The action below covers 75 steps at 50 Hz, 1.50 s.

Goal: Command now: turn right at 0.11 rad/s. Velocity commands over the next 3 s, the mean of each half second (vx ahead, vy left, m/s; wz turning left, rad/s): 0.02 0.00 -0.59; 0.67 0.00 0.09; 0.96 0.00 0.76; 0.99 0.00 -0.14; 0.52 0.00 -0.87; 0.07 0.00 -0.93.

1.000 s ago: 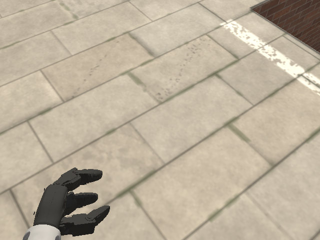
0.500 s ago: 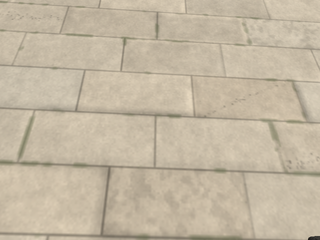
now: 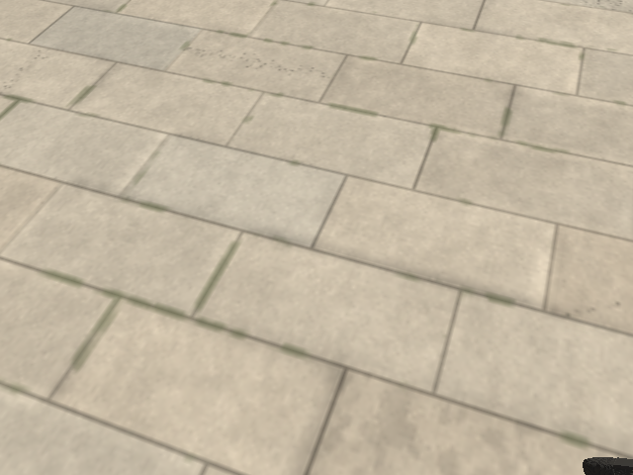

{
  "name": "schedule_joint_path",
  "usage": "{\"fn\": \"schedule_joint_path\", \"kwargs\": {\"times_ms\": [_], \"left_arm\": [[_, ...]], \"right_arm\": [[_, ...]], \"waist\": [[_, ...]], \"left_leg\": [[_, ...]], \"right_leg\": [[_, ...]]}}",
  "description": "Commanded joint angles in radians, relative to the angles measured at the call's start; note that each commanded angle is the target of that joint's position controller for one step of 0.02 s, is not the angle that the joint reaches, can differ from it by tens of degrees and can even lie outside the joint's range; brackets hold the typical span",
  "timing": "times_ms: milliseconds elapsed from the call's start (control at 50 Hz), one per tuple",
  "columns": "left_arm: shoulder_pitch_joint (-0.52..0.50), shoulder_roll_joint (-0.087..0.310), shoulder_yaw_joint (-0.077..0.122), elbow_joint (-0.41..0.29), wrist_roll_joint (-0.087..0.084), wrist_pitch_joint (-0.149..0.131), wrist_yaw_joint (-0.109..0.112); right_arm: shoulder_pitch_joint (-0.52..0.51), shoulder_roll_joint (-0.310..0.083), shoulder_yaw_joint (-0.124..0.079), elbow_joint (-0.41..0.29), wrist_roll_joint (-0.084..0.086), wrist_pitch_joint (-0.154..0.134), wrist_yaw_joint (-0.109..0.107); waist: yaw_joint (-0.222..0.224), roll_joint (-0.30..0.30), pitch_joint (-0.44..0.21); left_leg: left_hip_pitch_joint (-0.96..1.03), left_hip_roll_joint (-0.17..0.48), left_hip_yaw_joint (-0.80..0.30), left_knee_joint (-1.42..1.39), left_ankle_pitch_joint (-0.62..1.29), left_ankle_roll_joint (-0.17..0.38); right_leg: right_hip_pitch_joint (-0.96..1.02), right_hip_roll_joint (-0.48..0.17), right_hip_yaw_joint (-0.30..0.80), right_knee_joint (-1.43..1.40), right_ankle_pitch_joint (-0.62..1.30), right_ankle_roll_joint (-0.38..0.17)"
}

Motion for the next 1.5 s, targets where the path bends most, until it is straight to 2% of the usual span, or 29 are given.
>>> {"fn": "schedule_joint_path", "kwargs": {"times_ms": [20, 60, 200, 220, 240, 260, 300, 440, 500, 580, 620, 640, 660, 680, 700, 720, 760, 940, 1020, 1060, 1100, 1120, 1140, 1160, 1200, 1240, 1320, 1440, 1500], "left_arm": [[-0.143, 0.169, 0.033, -0.107, -0.040, -0.002, 0.004], [-0.047, 0.238, 0.065, -0.101, -0.045, 0.022, 0.009], [-0.056, 0.186, 0.076, -0.138, -0.080, 0.053, 0.035], [-0.066, 0.137, 0.063, -0.156, -0.074, 0.052, 0.035], [-0.045, 0.120, 0.060, -0.185, -0.066, 0.039, 0.027], [-0.010, 0.200, 0.085, -0.162, -0.047, 0.031, 0.022], [0.040, 0.207, 0.099, -0.116, -0.056, 0.050, 0.018], [-0.101, 0.109, 0.046, -0.216, -0.054, 0.065, -0.020], [-0.136, 0.119, 0.038, -0.245, -0.061, 0.063, -0.037], [-0.110, 0.117, 0.032, -0.230, -0.059, 0.034, -0.038], [0.049, 0.104, 0.034, -0.152, -0.053, 0.014, -0.032], [0.207, 0.161, 0.062, -0.103, -0.053, 0.007, -0.022], [0.394, 0.280, 0.090, -0.073, -0.036, -0.005, -0.008], [0.442, 0.337, 0.085, -0.080, 0.059, -0.010, -0.009], [0.382, 0.274, 0.073, -0.089, 0.061, -0.012, -0.003], [0.306, 0.210, 0.048, -0.091, 0.050, -0.017, 0.000], [0.169, 0.141, 0.016, -0.095, 0.019, -0.034, -0.001], [0.260, 0.097, -0.002, 0.028, 0.007, -0.088, 0.011], [0.273, 0.175, 0.004, 0.067, 0.006, -0.080, 0.043], [0.200, 0.241, 0.025, 0.050, 0.023, -0.048, 0.061], [0.107, 0.240, 0.031, 0.022, 0.019, -0.031, 0.042], [0.039, 0.054, -0.020, -0.020, 0.030, -0.052, 0.017], [0.073, 0.069, -0.026, -0.143, 0.003, -0.078, 0.006], [0.031, 0.125, -0.028, -0.144, 0.017, -0.103, 0.005], [0.018, 0.134, -0.032, -0.136, 0.026, -0.106, 0.007], [0.052, 0.123, -0.043, -0.122, 0.058, -0.061, 0.005], [-0.165, 0.094, -0.064, -0.216, 0.040, -0.034, -0.015], [-0.259, 0.082, -0.068, -0.234, 0.015, -0.056, -0.021], [0.022, 0.199, -0.012, -0.155, 0.003, -0.063, 0.007]], "right_arm": [[0.010, -0.063, -0.028, -0.046, -0.010, -0.020, 0.001], [-0.044, -0.049, -0.026, -0.054, 0.009, -0.033, -0.001], [0.096, -0.086, -0.054, 0.033, 0.035, -0.059, 0.002], [0.115, -0.147, -0.070, 0.034, 0.010, -0.053, -0.003], [0.077, -0.199, -0.083, 0.039, -0.027, -0.045, 0.004], [0.025, -0.137, -0.066, 0.006, -0.040, -0.053, 0.002], [-0.067, -0.071, -0.044, -0.012, -0.014, -0.057, -0.013], [0.029, -0.140, -0.062, 0.035, -0.003, -0.037, -0.029], [0.086, -0.190, -0.079, 0.057, 0.024, -0.059, -0.003], [0.095, -0.196, -0.077, 0.089, 0.049, -0.094, 0.032], [0.078, -0.166, -0.062, 0.114, 0.061, -0.099, 0.043], [0.074, -0.120, -0.039, 0.123, 0.050, -0.108, 0.046], [-0.005, -0.042, -0.007, 0.066, 0.026, -0.124, 0.049], [-0.044, -0.033, -0.008, 0.030, -0.060, -0.102, 0.049], [-0.084, -0.067, -0.016, 0.038, -0.042, -0.091, 0.049], [-0.060, -0.070, -0.015, 0.057, -0.010, -0.094, 0.060], [0.059, -0.104, -0.028, 0.122, -0.012, -0.077, 0.085], [-0.103, -0.031, 0.017, 0.104, -0.008, -0.053, 0.125], [-0.073, -0.031, 0.032, 0.089, 0.006, -0.042, 0.114], [0.192, -0.103, 0.005, 0.157, 0.013, -0.037, 0.096], [0.499, -0.200, -0.054, 0.254, 0.007, -0.043, 0.062], [0.394, -0.240, -0.067, 0.253, 0.025, -0.034, 0.047], [0.307, -0.302, -0.075, 0.209, 0.000, -0.028, 0.051], [0.315, -0.253, -0.073, 0.199, 0.000, -0.033, 0.046], [0.271, -0.165, -0.049, 0.226, -0.007, -0.055, 0.035], [0.220, -0.151, -0.033, 0.214, -0.001, -0.088, 0.022], [0.246, -0.166, -0.035, 0.212, 0.010, -0.121, 0.031], [0.346, -0.174, -0.035, 0.275, 0.023, -0.136, 0.031], [0.299, -0.256, -0.050, 0.282, -0.009, -0.135, 0.019]], "waist": [[-0.062, -0.168, -0.017], [-0.011, -0.188, -0.032], [-0.062, -0.209, -0.167], [-0.059, -0.056, -0.159], [-0.023, 0.253, -0.116], [-0.019, 0.175, -0.105], [0.018, 0.070, -0.078], [-0.083, 0.106, -0.048], [-0.114, 0.107, -0.058], [-0.081, 0.092, 0.015], [0.011, 0.037, 0.007], [0.095, -0.024, -0.052], [0.179, -0.287, -0.132], [0.198, -0.338, -0.183], [0.184, -0.160, -0.071], [0.128, -0.126, 0.000], [0.005, -0.160, 0.065], [-0.010, -0.098, 0.185], [-0.071, -0.150, 0.077], [-0.217, -0.201, -0.072], [-0.352, -0.079, -0.165], [-0.239, 0.172, -0.052], [-0.136, 0.201, -0.168], [-0.155, 0.006, -0.124], [-0.050, -0.145, 0.056], [0.012, -0.142, 0.092], [-0.043, -0.078, 0.154], [-0.142, 0.006, 0.049], [0.021, 0.065, -0.139]], "left_leg": [[0.013, 0.087, 0.069, -0.034, 0.010, -0.051], [0.016, 0.041, 0.117, -0.134, -0.009, -0.049], [0.365, 0.082, 0.086, -0.554, 0.293, 0.033], [0.483, 0.253, -0.048, -0.551, 0.394, 0.117], [0.455, 0.459, -0.264, -0.572, 0.630, 0.261], [0.418, 0.536, -0.253, -0.560, 0.775, 0.322], [0.384, 0.409, -0.056, -0.530, 0.761, 0.246], [0.435, 0.392, 0.145, -0.538, 0.723, 0.255], [0.400, 0.438, 0.115, -0.651, 0.186, 0.245], [0.340, 0.442, 0.124, -0.685, -0.019, 0.225], [0.183, 0.399, 0.209, -0.569, 0.045, 0.207], [0.040, 0.345, 0.278, -0.362, 0.234, 0.176], [-0.295, 0.222, 0.374, 0.103, 0.097, 0.081], [-0.497, 0.083, 0.242, 0.316, -0.092, 0.086], [-0.560, 0.125, 0.087, 0.410, 0.005, 0.112], [-0.524, 0.138, 0.051, 0.396, 0.103, 0.120], [-0.390, 0.173, 0.067, 0.311, 0.244, 0.091], [-0.389, 0.153, 0.269, 0.057, 0.471, 0.135], [-0.126, 0.037, 0.417, -0.105, 0.410, 0.223], [0.125, -0.016, 0.395, -0.094, 0.282, 0.264], [0.544, 0.002, 0.222, -0.266, 0.166, 0.343], [0.589, 0.155, -0.072, -0.290, 0.140, 0.374], [0.754, 0.298, -0.585, -0.503, 0.006, 0.557], [0.707, 0.345, -0.656, -0.643, -0.101, 0.516], [0.420, 0.283, -0.502, -0.691, 0.028, 0.439], [0.243, 0.197, -0.347, -0.700, 0.142, 0.410], [0.050, 0.093, -0.207, -0.763, 0.337, 0.367], [0.362, 0.140, -0.124, -0.692, 0.931, 0.262], [0.506, 0.186, -0.115, -0.328, 1.316, 0.204]], "right_leg": [[0.038, -0.198, 0.306, -0.195, 0.171, -0.156], [0.109, -0.175, 0.319, -0.161, 0.265, -0.167], [0.053, -0.123, 0.396, -0.070, 0.234, -0.094], [-0.146, -0.054, 0.294, 0.075, 0.043, -0.037], [-0.341, 0.066, 0.095, 0.245, -0.303, 0.019], [-0.365, -0.014, 0.089, 0.493, -0.373, 0.063], [-0.366, -0.041, 0.058, 0.647, -0.260, 0.096], [-0.380, -0.114, -0.059, 0.455, -0.090, 0.130], [-0.306, -0.128, -0.089, 0.364, -0.123, 0.083], [-0.167, -0.090, -0.130, 0.166, -0.214, -0.013], [0.135, -0.026, -0.194, -0.011, -0.112, -0.057], [0.401, -0.014, -0.152, -0.021, -0.086, -0.083], [0.688, -0.275, 0.259, -0.128, -0.201, -0.180], [0.678, -0.452, 0.583, -0.311, -0.263, -0.206], [0.604, -0.448, 0.469, -0.277, -0.290, -0.196], [0.484, -0.405, 0.337, -0.276, -0.269, -0.154], [0.320, -0.309, 0.137, -0.350, -0.192, -0.073], [0.309, -0.236, -0.267, -0.464, 0.408, -0.011], [0.431, -0.254, -0.343, -0.278, 1.319, 0.025], [0.449, -0.293, -0.325, 0.057, 1.543, 0.017], [0.154, -0.200, -0.298, 0.717, 0.934, -0.019], [-0.216, 0.000, -0.234, 1.065, -0.158, -0.011], [-0.522, 0.052, -0.002, 1.204, -0.214, 0.018], [-0.567, -0.023, 0.071, 1.117, -0.150, 0.002], [-0.477, -0.101, 0.062, 0.908, -0.105, 0.016], [-0.384, -0.145, 0.050, 0.794, -0.119, 0.055], [-0.296, -0.160, -0.043, 0.428, 0.081, 0.100], [-0.139, -0.064, -0.107, 0.033, 0.393, 0.005], [0.129, 0.008, -0.090, 0.025, 0.158, -0.043]]}}
Next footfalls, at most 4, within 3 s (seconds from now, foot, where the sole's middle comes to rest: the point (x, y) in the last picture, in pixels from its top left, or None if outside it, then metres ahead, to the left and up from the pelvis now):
0.20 left None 0.02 0.13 -0.77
0.64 right None -0.02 -0.16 -0.77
1.10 left None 0.42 -0.20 -0.77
1.52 right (507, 324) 0.86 -0.37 -0.77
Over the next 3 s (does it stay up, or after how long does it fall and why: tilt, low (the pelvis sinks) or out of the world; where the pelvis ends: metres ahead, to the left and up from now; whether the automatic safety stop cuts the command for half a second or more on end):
stays up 1.59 -0.21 0.00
